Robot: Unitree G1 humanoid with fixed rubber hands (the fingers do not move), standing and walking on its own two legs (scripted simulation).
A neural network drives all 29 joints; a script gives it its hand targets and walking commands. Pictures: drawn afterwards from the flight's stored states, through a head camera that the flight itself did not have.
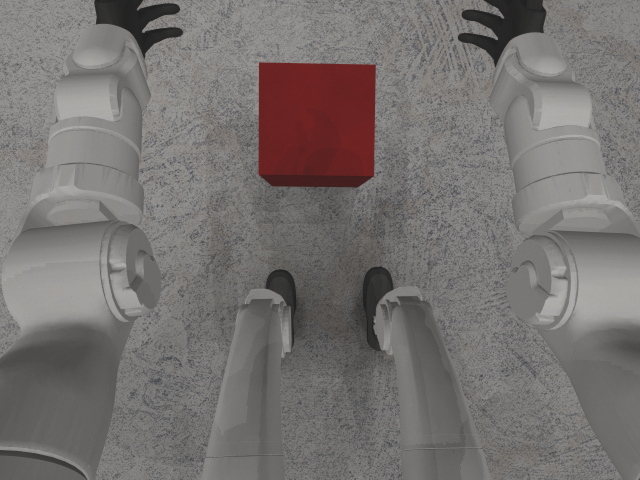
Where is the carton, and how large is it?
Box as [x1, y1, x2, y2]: [259, 62, 375, 186]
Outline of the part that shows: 259,62 259,174 272,185 290,186 358,186 373,175 375,65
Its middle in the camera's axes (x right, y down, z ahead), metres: -0.01 -0.21 +0.83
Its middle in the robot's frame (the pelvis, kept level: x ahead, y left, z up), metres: +0.54 +0.02 -0.52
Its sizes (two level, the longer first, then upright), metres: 0.210 0.200 0.250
